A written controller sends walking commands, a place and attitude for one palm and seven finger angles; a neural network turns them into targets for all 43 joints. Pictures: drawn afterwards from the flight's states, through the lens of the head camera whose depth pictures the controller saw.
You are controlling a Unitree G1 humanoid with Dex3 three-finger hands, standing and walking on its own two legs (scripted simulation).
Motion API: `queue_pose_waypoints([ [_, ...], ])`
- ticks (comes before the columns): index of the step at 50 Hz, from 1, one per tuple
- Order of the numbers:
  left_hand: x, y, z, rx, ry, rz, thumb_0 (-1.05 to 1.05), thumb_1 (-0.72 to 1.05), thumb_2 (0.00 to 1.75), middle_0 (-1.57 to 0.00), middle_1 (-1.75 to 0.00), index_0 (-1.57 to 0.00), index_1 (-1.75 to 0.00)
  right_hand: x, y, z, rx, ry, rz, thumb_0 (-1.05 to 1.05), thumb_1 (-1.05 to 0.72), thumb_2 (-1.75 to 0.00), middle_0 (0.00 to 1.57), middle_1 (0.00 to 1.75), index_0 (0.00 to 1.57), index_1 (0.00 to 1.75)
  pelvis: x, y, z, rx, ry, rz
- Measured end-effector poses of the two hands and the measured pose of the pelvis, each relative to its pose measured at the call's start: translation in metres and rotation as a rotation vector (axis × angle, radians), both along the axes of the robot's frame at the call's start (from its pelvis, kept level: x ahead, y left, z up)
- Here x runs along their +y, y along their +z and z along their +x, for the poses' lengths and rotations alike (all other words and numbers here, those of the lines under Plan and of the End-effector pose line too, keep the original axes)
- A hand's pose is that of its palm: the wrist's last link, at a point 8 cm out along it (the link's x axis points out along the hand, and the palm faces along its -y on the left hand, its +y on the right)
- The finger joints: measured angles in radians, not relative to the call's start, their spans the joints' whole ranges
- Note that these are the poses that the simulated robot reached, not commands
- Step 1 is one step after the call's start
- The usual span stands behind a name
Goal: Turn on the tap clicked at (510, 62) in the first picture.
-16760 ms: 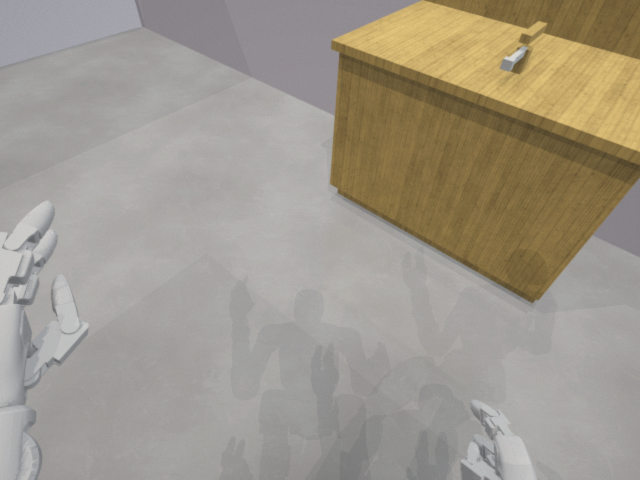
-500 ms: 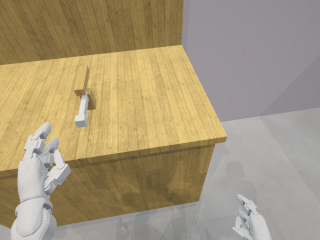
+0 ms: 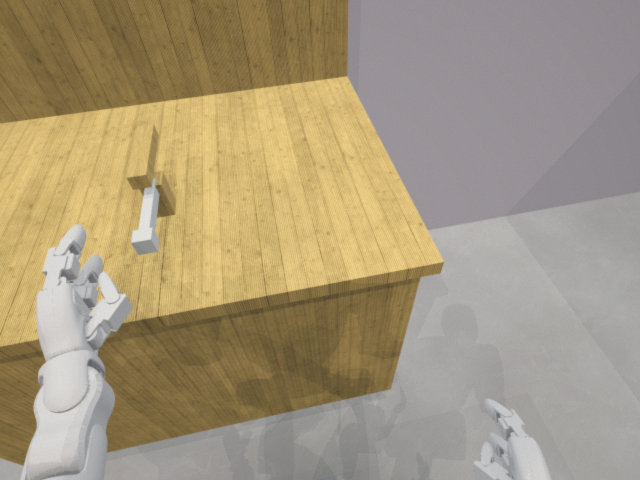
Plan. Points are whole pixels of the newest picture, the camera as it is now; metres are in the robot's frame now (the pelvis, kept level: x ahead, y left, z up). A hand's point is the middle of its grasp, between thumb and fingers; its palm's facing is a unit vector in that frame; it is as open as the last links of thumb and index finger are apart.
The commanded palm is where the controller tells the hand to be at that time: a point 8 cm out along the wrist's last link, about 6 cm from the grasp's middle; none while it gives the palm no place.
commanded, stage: reach beside the lever's end, fingers flat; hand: left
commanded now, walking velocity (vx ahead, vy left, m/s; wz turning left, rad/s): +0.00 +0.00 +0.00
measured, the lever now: (145, 241) +0.41 +0.30 +0.06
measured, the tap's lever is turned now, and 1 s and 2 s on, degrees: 0 0 3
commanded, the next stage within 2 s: push the lever round in 1.24 s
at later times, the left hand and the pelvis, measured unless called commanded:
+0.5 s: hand (127, 273) +0.34 +0.29 +0.07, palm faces +0.49 -0.87 -0.09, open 7.7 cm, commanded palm +0.30 +0.33 +0.07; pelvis +0.00 +0.01 -0.01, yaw -1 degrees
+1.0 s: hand (129, 251) +0.39 +0.32 +0.05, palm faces +0.49 -0.87 -0.08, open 7.8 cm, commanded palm +0.34 +0.35 +0.05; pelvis +0.00 +0.02 -0.02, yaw -2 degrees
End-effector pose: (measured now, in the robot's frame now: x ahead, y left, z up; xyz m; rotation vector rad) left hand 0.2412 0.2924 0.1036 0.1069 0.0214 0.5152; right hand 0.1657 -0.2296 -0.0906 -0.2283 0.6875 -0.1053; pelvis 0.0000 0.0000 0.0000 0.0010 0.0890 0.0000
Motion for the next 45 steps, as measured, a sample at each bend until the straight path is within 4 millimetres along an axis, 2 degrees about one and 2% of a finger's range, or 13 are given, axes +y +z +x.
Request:
queue_pose_waypoints([
  [12,0.021,-0.012,0.019,-0.008,0.019,-0.005,0.01,0.9,0.9,-0.18,-0.22,-0.17,-0.23,-0.009,-0.008,-0.015,0.061,-0.03,-0.023,0.01,-0.9,-0.89,0.2,0.3,0.2,0.3,0.001,-0.003,0.0,0.03,-0.001,-0.004],
  [20,0.028,-0.019,0.041,-0.018,0.003,-0.01,0.01,0.9,0.9,-0.17,-0.2,-0.16,-0.21,-0.011,-0.015,-0.028,0.104,-0.049,-0.036,0.01,-0.9,-0.89,0.2,0.3,0.2,0.3,0.005,-0.007,-0.001,0.058,-0.003,-0.007],
  [28,0.033,-0.028,0.062,-0.005,-0.002,-0.018,0.01,0.9,0.9,-0.17,-0.18,-0.16,-0.19,-0.01,-0.022,-0.045,0.161,-0.073,-0.039,0.01,-0.9,-0.89,0.2,0.3,0.2,0.3,0.009,-0.01,-0.001,0.085,-0.012,-0.009],
  [45,0.059,-0.047,0.101,-0.003,0.015,-0.025,0.01,0.9,0.9,-0.16,-0.16,-0.15,-0.16,-0.011,-0.037,-0.086,0.31,-0.107,-0.072,0.01,-0.9,-0.89,0.2,0.3,0.2,0.3,0.018,-0.021,-0.005,0.15,-0.017,-0.022],
])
